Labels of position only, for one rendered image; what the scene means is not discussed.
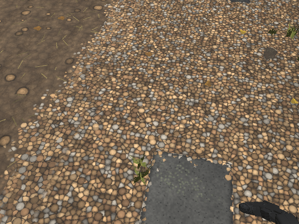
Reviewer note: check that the robot right hand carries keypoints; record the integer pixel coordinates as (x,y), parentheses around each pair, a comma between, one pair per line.
(268,211)

